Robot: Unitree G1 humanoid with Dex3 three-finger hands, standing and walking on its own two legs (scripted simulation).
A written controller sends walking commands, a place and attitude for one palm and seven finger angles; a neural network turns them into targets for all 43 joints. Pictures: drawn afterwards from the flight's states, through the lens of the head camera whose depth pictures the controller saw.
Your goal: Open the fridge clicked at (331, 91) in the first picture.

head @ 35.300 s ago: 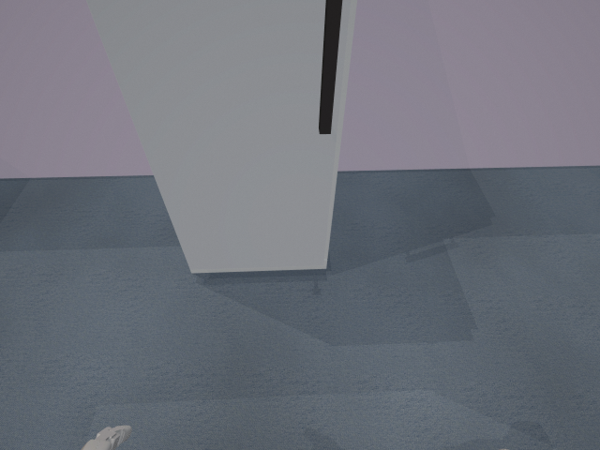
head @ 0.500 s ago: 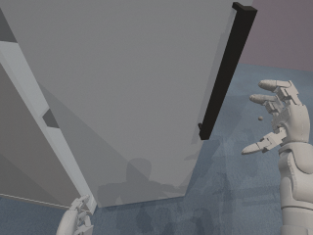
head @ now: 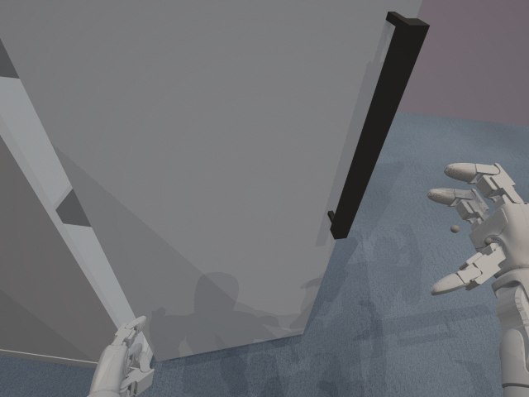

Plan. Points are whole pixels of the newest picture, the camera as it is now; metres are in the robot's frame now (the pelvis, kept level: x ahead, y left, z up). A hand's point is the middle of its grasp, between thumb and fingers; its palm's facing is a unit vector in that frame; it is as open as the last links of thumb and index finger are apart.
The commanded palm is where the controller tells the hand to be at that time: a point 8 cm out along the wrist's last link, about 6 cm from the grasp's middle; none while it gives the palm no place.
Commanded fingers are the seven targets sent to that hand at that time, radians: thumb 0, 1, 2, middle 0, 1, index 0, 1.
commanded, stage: draw the hand back to the body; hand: right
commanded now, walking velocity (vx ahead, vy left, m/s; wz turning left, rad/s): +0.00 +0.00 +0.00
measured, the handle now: (360, 148) +0.47 -0.15 +0.17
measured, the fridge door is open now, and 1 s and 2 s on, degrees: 72 72 72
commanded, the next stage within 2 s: step back with the hand held close in 1.50 s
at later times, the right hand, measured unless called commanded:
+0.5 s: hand (489, 263) +0.24 -0.25 +0.18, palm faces +0.16 +0.97 -0.19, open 14.4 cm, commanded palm +0.20 -0.30 +0.19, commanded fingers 0.00 0.19 -0.38 0.24 0.94 0.24 0.94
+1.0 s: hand out of the picture +0.21 -0.29 +0.18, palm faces +0.44 +0.83 -0.34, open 10.0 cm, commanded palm +0.16 -0.32 +0.19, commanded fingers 0.00 -0.72 -0.81 0.21 0.41 0.21 0.41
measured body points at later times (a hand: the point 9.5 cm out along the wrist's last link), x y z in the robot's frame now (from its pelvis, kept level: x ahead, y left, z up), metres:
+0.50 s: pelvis +0.00 -0.02 +0.00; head -0.04 -0.01 +0.45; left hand +0.21 +0.18 -0.04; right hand +0.22 -0.30 +0.19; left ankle +0.00 +0.11 -0.73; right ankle +0.01 -0.13 -0.73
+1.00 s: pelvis +0.01 -0.03 +0.01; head -0.02 -0.01 +0.46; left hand +0.19 +0.19 -0.07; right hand +0.19 -0.33 +0.19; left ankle +0.00 +0.11 -0.73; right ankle +0.01 -0.13 -0.73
